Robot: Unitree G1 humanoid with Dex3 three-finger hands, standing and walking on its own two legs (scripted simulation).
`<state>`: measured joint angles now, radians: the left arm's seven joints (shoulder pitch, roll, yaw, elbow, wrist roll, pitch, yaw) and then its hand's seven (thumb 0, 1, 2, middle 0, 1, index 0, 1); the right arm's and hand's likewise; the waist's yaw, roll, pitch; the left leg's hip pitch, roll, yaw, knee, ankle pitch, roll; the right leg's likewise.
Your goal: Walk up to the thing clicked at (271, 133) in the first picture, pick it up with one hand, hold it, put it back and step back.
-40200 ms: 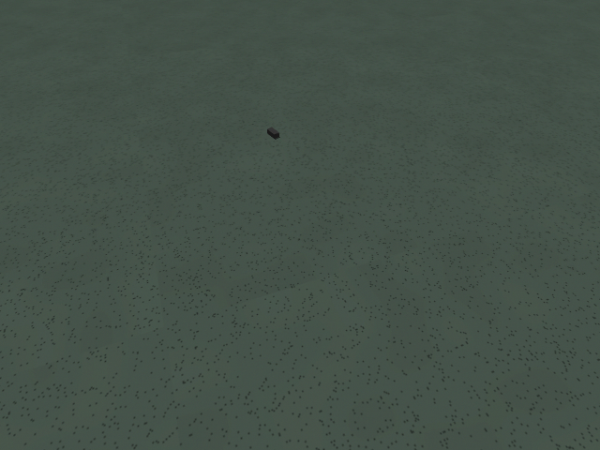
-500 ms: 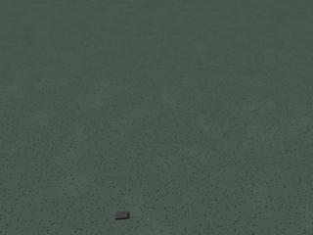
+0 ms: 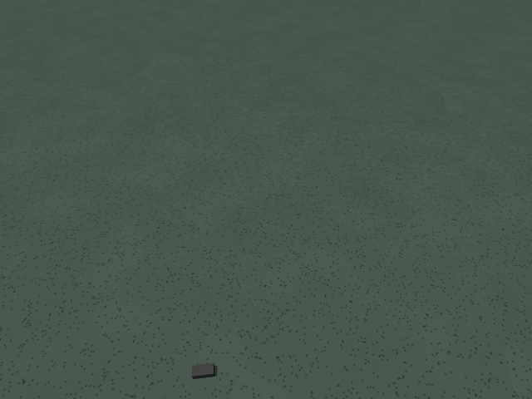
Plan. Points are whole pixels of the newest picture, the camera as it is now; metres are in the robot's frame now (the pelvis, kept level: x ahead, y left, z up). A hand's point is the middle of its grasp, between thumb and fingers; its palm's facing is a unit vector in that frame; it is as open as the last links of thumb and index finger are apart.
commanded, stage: stand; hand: left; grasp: from above
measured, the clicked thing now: (203, 371) +0.40 +0.25 -0.77
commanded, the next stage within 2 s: step back in 0.66 s
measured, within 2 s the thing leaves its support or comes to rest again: neither
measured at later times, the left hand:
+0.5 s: hand out of the picture +0.06 +0.24 -0.16, palm faces -0.01 -0.94 -0.33, open 7.4 cm
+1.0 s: hand out of the picture +0.04 +0.26 -0.17, palm faces -0.03 -0.91 -0.41, open 7.4 cm
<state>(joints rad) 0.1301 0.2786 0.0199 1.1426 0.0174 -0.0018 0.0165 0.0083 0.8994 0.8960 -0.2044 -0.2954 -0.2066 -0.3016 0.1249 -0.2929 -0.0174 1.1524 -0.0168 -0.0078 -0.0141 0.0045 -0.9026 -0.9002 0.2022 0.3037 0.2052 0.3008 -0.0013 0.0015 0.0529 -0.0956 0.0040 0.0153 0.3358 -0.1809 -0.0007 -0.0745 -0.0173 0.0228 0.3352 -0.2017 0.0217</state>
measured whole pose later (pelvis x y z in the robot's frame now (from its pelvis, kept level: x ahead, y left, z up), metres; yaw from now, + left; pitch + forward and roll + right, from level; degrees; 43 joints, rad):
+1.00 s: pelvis -0.06 -0.02 -0.03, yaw -1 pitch -3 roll +1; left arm 0.10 0.40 0.05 0.97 0.01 0.04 -0.01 0.01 0.90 0.90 -0.20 -0.29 -0.21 -0.30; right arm 0.05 -0.40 -0.07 0.97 0.00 0.06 0.02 0.00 -0.90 -0.90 0.20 0.30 0.21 0.30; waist 0.00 0.00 0.18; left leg -0.35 0.03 0.01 0.66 -0.26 -0.01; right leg -0.35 0.01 0.02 0.70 -0.30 -0.03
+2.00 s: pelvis -0.28 +0.01 -0.02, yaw -2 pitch -1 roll +1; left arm 0.15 0.34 0.06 0.80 0.04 0.03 0.01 0.01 0.90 0.90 -0.21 -0.30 -0.21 -0.30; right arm 0.13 -0.40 -0.04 0.88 0.01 0.05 -0.02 0.00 -0.90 -0.90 0.20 0.30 0.21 0.30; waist 0.02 0.02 0.16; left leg -0.39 -0.10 -0.14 1.06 -0.51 -0.02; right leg -0.33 0.00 0.08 0.58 -0.24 0.00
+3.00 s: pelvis -0.61 -0.01 -0.02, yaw +2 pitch -3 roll +0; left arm 0.12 0.38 0.06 0.82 0.02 0.08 0.00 0.01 0.90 0.90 -0.20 -0.30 -0.21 -0.30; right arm 0.23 -0.34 -0.03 0.92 -0.05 0.02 -0.01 0.01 -0.90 -0.90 0.21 0.30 0.21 0.30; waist -0.01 -0.05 0.15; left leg -0.24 -0.03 -0.03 0.62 -0.32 0.03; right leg -0.44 0.03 0.05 0.95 -0.50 -0.01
